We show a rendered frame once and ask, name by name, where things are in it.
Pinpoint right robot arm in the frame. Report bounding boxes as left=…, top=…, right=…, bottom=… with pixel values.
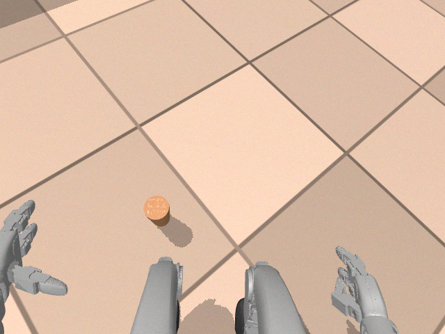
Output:
left=360, top=316, right=399, bottom=334

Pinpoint cup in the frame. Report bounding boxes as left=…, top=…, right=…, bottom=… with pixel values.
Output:
left=143, top=196, right=170, bottom=227

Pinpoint right robot hand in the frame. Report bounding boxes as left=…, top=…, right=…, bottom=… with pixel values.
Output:
left=331, top=246, right=388, bottom=323

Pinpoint left robot hand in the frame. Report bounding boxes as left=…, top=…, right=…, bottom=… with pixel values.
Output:
left=0, top=200, right=67, bottom=296

